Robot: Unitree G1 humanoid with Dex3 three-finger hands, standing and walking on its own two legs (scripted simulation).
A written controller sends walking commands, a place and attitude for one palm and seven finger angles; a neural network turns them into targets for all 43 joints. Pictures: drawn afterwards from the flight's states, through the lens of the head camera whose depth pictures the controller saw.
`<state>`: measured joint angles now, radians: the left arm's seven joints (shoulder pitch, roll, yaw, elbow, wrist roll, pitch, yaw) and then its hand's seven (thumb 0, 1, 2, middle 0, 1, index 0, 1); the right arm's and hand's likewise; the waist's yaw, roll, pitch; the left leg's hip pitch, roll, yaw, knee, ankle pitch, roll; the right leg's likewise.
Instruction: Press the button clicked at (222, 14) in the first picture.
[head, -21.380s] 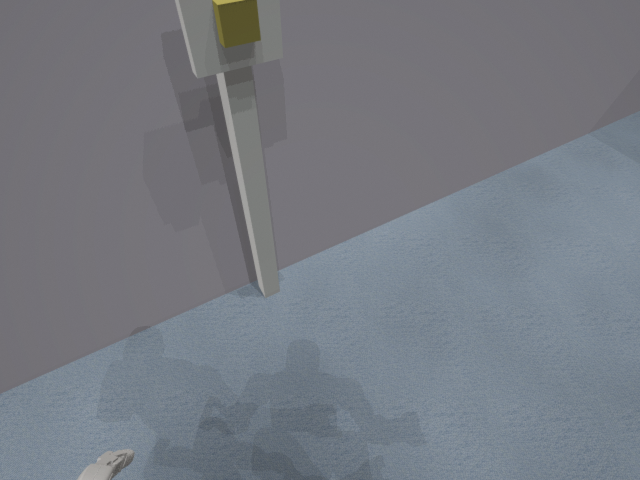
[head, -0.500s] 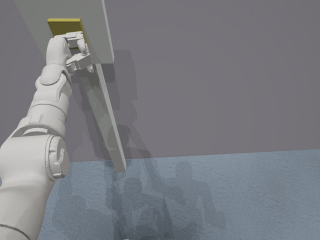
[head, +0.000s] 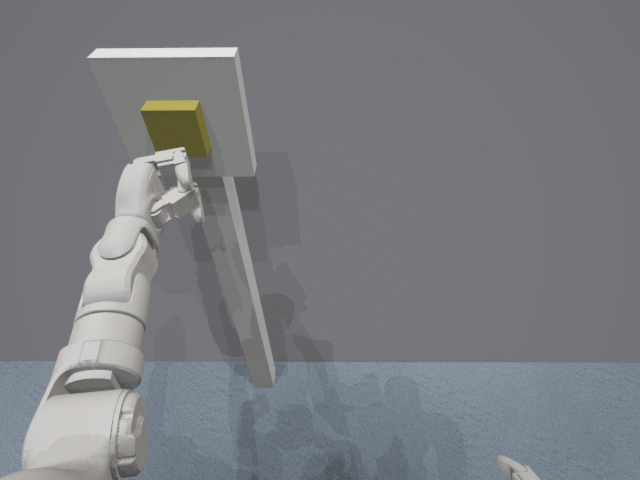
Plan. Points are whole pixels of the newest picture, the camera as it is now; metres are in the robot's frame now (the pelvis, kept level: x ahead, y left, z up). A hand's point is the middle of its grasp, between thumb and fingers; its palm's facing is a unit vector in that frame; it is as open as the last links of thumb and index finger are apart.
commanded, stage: pull the fist back off the button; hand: left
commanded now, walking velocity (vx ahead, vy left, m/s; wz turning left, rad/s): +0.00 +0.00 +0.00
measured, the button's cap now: (178, 128) +0.52 +0.21 +0.20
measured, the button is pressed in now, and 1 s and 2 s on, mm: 0 0 0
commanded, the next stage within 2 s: draw the hand back to the body in 0.30 s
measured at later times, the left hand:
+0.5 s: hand (191, 211) +0.38 +0.16 +0.18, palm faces +0.03 -1.00 +0.01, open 3.1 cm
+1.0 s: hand (126, 288) +0.27 +0.20 +0.17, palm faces +0.16 -0.98 -0.15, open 3.1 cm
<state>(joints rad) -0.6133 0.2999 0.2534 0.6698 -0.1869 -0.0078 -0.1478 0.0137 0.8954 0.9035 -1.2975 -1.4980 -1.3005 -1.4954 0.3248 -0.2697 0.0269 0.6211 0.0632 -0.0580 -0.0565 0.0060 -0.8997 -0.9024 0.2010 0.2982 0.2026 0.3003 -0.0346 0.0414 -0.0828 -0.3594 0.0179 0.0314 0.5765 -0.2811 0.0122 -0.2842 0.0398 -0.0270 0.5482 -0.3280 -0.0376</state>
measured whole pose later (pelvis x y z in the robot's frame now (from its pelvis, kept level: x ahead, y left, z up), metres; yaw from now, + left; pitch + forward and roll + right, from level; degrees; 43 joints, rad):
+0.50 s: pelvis +0.00 -0.01 +0.00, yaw +2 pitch +1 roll +0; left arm -0.49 0.26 0.19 0.38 -0.22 0.17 -0.13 0.02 0.90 0.90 -1.30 -1.50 -1.30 -1.50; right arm 0.19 -0.24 0.07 0.61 0.06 -0.01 -0.09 0.01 -0.90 -0.90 0.20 0.30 0.20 0.30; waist 0.00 0.04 -0.05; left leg -0.29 0.01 0.00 0.53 -0.25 0.00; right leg -0.21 0.03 -0.06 0.51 -0.32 -0.05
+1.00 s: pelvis -0.02 +0.00 +0.01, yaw +1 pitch -3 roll +0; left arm -0.02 0.29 0.20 -0.08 -0.19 0.09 -0.07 0.02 0.90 0.90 -1.30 -1.50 -1.30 -1.50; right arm 0.16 -0.25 0.06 0.59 0.04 -0.08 -0.09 0.01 -0.90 -0.90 0.20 0.30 0.20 0.30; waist 0.03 0.06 -0.03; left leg -0.21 0.00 0.01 0.49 -0.23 0.01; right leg -0.13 0.03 -0.04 0.47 -0.29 -0.04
